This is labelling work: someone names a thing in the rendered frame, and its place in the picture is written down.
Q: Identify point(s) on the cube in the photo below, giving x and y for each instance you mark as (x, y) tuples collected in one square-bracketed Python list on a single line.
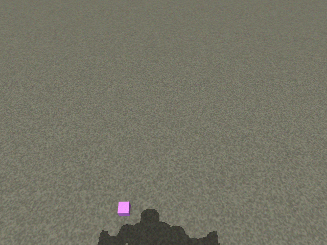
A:
[(124, 209)]

